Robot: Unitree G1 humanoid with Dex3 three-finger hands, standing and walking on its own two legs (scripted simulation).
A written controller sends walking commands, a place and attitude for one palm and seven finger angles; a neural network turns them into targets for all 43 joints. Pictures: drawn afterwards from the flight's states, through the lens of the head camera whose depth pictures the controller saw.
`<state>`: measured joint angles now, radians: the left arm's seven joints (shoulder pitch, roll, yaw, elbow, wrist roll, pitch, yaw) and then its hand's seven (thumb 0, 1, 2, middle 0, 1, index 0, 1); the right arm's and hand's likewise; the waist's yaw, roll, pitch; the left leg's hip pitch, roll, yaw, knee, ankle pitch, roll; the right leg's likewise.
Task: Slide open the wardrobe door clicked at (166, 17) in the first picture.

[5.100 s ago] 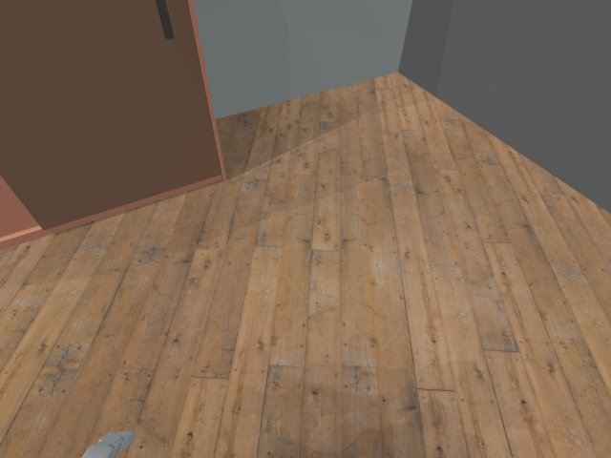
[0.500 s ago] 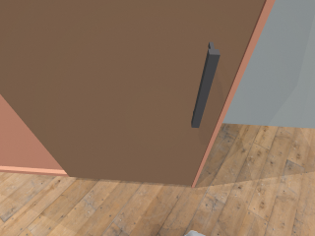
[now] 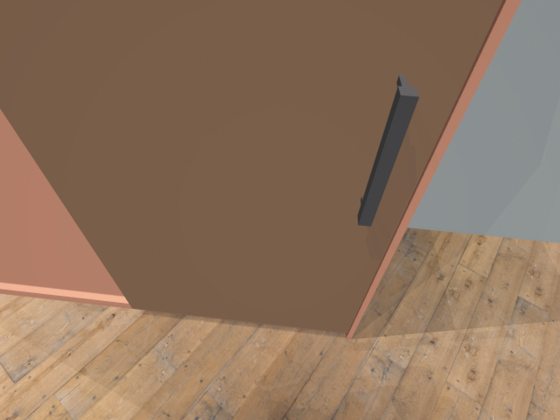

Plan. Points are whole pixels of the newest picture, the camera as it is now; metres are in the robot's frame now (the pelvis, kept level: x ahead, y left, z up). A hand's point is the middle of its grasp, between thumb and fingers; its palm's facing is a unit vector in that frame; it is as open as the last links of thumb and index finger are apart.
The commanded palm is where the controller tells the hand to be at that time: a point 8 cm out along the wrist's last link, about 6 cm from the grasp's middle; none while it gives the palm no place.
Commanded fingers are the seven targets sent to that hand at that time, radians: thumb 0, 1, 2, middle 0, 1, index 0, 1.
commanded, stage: come to a stop and stand still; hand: right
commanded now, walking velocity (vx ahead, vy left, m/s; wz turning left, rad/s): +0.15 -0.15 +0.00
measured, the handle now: (381, 159) +0.51 -0.14 +0.11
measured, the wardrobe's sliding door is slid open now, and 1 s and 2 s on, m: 0.00 0.00 0.00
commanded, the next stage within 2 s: look again from close up in 0.96 s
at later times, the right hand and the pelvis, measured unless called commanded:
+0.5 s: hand out of the picture -0.07 -0.15 -0.16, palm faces +0.12 +0.98 -0.18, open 7.4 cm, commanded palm none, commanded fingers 0.00 -0.90 -0.90 0.20 0.30 0.20 0.30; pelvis -0.03 +0.00 +0.01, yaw -2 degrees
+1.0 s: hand out of the picture -0.02 -0.22 -0.17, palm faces +0.03 +0.98 -0.20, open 7.4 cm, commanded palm none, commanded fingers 0.00 -0.90 -0.90 0.20 0.30 0.20 0.30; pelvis -0.03 -0.05 +0.01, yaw +0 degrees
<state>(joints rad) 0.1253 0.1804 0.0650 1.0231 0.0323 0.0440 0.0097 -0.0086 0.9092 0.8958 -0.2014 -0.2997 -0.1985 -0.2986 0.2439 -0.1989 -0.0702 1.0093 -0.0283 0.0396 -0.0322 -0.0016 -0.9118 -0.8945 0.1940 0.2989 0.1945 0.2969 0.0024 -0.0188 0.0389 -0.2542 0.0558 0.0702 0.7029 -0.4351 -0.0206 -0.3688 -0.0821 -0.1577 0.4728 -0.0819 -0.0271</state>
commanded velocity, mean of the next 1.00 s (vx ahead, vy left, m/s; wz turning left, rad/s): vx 0.02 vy -0.05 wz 0.00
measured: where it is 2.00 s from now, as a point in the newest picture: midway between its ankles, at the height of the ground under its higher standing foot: outside the picture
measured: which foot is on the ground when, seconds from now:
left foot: up 0.00-0.00, down 0.02-1.00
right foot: down 0.00-0.04, up 0.06-0.50, down 0.52-1.00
